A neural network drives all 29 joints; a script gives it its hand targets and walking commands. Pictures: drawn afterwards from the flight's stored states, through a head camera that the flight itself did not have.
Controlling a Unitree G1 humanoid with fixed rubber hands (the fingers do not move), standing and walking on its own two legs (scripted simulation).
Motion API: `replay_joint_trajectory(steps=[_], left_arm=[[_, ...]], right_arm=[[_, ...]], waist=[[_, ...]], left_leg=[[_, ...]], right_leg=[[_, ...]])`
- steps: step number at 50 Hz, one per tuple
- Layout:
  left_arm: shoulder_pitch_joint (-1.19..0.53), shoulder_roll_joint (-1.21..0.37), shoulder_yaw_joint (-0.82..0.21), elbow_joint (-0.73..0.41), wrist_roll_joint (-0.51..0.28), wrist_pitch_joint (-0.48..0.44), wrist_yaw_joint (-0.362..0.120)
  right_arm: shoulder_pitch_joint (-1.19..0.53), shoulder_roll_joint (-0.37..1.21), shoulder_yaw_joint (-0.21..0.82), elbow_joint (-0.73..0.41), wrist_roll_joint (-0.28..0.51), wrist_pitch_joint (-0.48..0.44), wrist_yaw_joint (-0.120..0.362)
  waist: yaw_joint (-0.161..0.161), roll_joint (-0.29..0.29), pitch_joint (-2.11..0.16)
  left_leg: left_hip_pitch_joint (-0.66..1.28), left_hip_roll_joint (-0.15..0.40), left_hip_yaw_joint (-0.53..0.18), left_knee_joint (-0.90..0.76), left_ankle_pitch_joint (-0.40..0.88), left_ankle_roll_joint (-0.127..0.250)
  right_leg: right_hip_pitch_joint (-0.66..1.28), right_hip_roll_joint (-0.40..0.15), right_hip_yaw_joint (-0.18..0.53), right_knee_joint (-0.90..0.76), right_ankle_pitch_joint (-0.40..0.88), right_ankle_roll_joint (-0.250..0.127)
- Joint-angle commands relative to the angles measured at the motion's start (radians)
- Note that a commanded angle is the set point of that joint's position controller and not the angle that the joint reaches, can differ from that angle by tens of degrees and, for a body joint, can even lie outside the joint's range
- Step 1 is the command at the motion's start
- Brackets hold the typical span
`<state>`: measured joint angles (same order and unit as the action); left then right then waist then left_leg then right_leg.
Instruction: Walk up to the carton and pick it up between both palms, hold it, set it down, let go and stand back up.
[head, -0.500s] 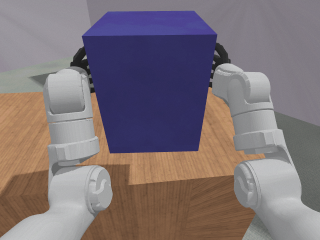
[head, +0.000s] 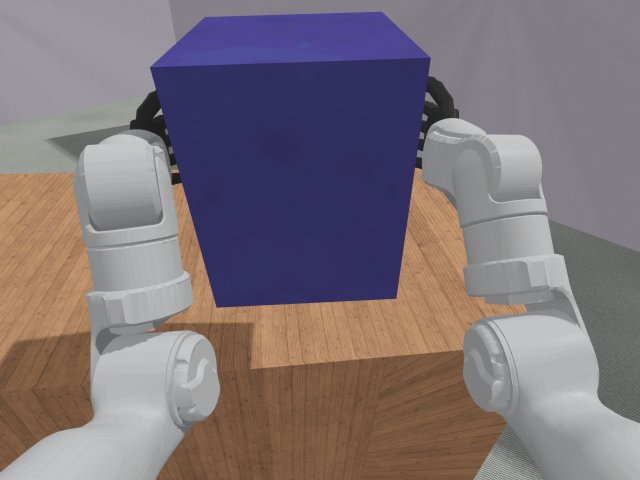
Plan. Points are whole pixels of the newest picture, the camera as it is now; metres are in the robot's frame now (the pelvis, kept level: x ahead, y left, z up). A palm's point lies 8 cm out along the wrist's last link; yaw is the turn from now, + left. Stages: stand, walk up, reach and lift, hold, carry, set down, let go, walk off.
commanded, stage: hold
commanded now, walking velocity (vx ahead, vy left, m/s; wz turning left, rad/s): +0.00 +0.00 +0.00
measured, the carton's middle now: (300, 157) +0.39 +0.03 +0.29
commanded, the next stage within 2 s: none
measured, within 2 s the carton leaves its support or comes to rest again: neither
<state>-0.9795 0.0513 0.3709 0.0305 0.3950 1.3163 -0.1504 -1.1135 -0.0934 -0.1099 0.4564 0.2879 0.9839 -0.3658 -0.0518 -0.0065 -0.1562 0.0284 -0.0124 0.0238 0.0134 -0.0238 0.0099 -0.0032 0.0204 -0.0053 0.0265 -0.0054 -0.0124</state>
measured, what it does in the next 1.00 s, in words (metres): stands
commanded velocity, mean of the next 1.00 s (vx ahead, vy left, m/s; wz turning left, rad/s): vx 0.00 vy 0.00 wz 0.00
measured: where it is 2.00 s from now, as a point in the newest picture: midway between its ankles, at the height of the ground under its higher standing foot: outside the picture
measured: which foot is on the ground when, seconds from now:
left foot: down 0.00-1.00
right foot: down 0.00-1.00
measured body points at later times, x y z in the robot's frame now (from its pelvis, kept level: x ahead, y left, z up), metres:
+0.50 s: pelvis +0.00 -0.01 +0.00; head -0.07 -0.01 +0.44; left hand +0.36 +0.16 +0.32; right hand +0.38 -0.14 +0.33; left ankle -0.01 +0.11 -0.76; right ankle +0.01 -0.11 -0.76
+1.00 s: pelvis -0.01 +0.00 +0.00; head -0.07 -0.01 +0.44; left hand +0.36 +0.16 +0.32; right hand +0.38 -0.14 +0.32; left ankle -0.01 +0.11 -0.76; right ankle +0.01 -0.11 -0.76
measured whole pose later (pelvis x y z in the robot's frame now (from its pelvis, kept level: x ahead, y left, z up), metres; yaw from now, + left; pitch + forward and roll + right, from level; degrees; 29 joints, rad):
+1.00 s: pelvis -0.01 +0.00 +0.00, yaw +0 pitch +0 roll +0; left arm -1.01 0.06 0.37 0.10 0.38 1.28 -0.15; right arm -1.12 -0.11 -0.11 0.47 0.30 0.97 -0.38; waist -0.05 0.02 -0.17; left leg 0.01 -0.01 0.02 0.00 -0.01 0.01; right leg -0.03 0.03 -0.01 0.03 0.00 -0.02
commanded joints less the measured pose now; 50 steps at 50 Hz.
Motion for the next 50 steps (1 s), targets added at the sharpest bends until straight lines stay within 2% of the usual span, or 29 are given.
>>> replay_joint_trajectory(steps=[1, 2, 5, 10, 13, 14, 16, 17, 18, 19, 25, 30, 31, 36, 39, 42, 43, 45, 50], left_arm=[[-0.702, -0.393, -0.316, -0.165, -0.277, -0.057, -0.167], [-0.722, -0.383, -0.328, -0.190, -0.282, -0.057, -0.168], [-0.713, -0.385, -0.327, -0.192, -0.288, -0.049, -0.163], [-0.724, -0.366, -0.289, -0.134, -0.267, -0.055, -0.167], [-0.731, -0.371, -0.289, -0.125, -0.272, -0.067, -0.166], [-0.731, -0.370, -0.292, -0.120, -0.277, -0.069, -0.168], [-0.738, -0.378, -0.303, -0.139, -0.285, -0.076, -0.165], [-0.744, -0.368, -0.297, -0.140, -0.281, -0.079, -0.163], [-0.733, -0.368, -0.297, -0.133, -0.287, -0.077, -0.161], [-0.728, -0.356, -0.289, -0.126, -0.282, -0.076, -0.162], [-0.754, -0.342, -0.263, -0.084, -0.262, -0.091, -0.174], [-0.739, -0.346, -0.268, -0.088, -0.268, -0.100, -0.177], [-0.744, -0.355, -0.275, -0.087, -0.269, -0.098, -0.176], [-0.767, -0.350, -0.287, -0.109, -0.283, -0.100, -0.167], [-0.762, -0.351, -0.273, -0.073, -0.270, -0.104, -0.162], [-0.775, -0.349, -0.276, -0.066, -0.268, -0.112, -0.160], [-0.768, -0.347, -0.265, -0.050, -0.272, -0.114, -0.160], [-0.766, -0.355, -0.264, -0.057, -0.273, -0.121, -0.159], [-0.750, -0.368, -0.283, -0.095, -0.283, -0.119, -0.156]], right_arm=[[-0.669, 0.387, 0.182, -0.269, 0.185, -0.052, 0.112], [-0.674, 0.387, 0.196, -0.275, 0.193, -0.050, 0.113], [-0.683, 0.394, 0.192, -0.290, 0.194, -0.042, 0.112], [-0.669, 0.401, 0.173, -0.235, 0.178, -0.038, 0.117], [-0.677, 0.401, 0.175, -0.232, 0.192, -0.042, 0.118], [-0.683, 0.405, 0.182, -0.231, 0.189, -0.043, 0.116], [-0.686, 0.407, 0.180, -0.241, 0.193, -0.045, 0.115], [-0.685, 0.410, 0.196, -0.244, 0.193, -0.046, 0.115], [-0.680, 0.396, 0.186, -0.237, 0.194, -0.046, 0.112], [-0.673, 0.394, 0.191, -0.243, 0.190, -0.042, 0.111], [-0.671, 0.402, 0.180, -0.185, 0.185, -0.044, 0.105], [-0.658, 0.395, 0.175, -0.191, 0.189, -0.049, 0.097], [-0.665, 0.397, 0.177, -0.202, 0.198, -0.052, 0.097], [-0.673, 0.391, 0.176, -0.194, 0.194, -0.055, 0.102], [-0.693, 0.383, 0.165, -0.201, 0.184, -0.059, 0.105], [-0.682, 0.390, 0.155, -0.167, 0.179, -0.061, 0.111], [-0.687, 0.388, 0.160, -0.173, 0.180, -0.060, 0.113], [-0.688, 0.396, 0.170, -0.181, 0.182, -0.063, 0.115], [-0.680, 0.396, 0.175, -0.218, 0.189, -0.069, 0.109]], waist=[[-0.005, 0.068, -0.405], [-0.016, 0.079, -0.416], [-0.007, 0.069, -0.420], [-0.001, 0.053, -0.377], [0.000, 0.067, -0.386], [0.008, 0.056, -0.392], [-0.006, 0.052, -0.422], [-0.002, 0.035, -0.431], [-0.007, 0.048, -0.420], [0.001, 0.031, -0.417], [0.003, 0.028, -0.346], [-0.001, 0.031, -0.377], [0.004, 0.045, -0.368], [-0.010, 0.046, -0.389], [0.003, 0.048, -0.370], [0.001, 0.056, -0.360], [0.002, 0.039, -0.368], [0.007, 0.021, -0.378], [0.000, 0.044, -0.423]], left_leg=[[0.040, 0.030, -0.042, 0.051, 0.363, -0.051], [0.054, 0.030, -0.038, 0.054, 0.368, -0.053], [0.045, 0.027, -0.038, 0.060, 0.387, -0.052], [0.008, 0.036, -0.040, 0.036, 0.299, -0.040], [0.006, 0.036, -0.033, 0.035, 0.307, -0.033], [0.002, 0.034, -0.039, 0.034, 0.310, -0.031], [0.018, 0.032, -0.041, 0.033, 0.318, -0.033], [0.024, 0.030, -0.037, 0.033, 0.340, -0.029], [0.032, 0.028, -0.036, 0.039, 0.340, -0.035], [0.033, 0.028, -0.036, 0.039, 0.326, -0.031], [-0.021, 0.033, -0.035, 0.010, 0.245, -0.016], [-0.004, 0.034, -0.037, 0.016, 0.266, -0.014], [-0.018, 0.032, -0.036, 0.016, 0.267, -0.020], [-0.013, 0.036, -0.034, 0.025, 0.248, -0.021], [-0.041, 0.040, -0.036, 0.014, 0.214, -0.014], [-0.029, 0.045, -0.037, 0.017, 0.193, -0.014], [-0.025, 0.044, -0.032, 0.017, 0.199, -0.010], [-0.022, 0.041, -0.037, 0.018, 0.213, -0.007], [-0.005, 0.040, -0.039, 0.026, 0.254, -0.019]], right_leg=[[0.233, -0.008, 0.070, 0.080, 0.266, 0.071], [0.231, -0.008, 0.074, 0.081, 0.265, 0.071], [0.229, -0.011, 0.074, 0.083, 0.273, 0.075], [0.231, -0.018, 0.072, 0.079, 0.207, 0.083], [0.230, -0.027, 0.089, 0.079, 0.237, 0.082], [0.237, -0.023, 0.079, 0.082, 0.239, 0.080], [0.246, -0.018, 0.075, 0.082, 0.250, 0.076], [0.239, -0.017, 0.076, 0.089, 0.261, 0.080], [0.239, -0.017, 0.078, 0.082, 0.270, 0.082], [0.246, -0.013, 0.075, 0.080, 0.254, 0.081], [0.241, -0.027, 0.085, 0.083, 0.218, 0.092], [0.243, -0.020, 0.085, 0.078, 0.239, 0.080], [0.246, -0.025, 0.088, 0.077, 0.231, 0.078], [0.222, -0.017, 0.070, 0.080, 0.198, 0.075], [0.222, -0.027, 0.078, 0.084, 0.169, 0.080], [0.206, -0.025, 0.080, 0.076, 0.138, 0.078], [0.205, -0.024, 0.076, 0.077, 0.134, 0.077], [0.215, -0.022, 0.075, 0.076, 0.157, 0.076], [0.219, -0.021, 0.077, 0.088, 0.205, 0.070]])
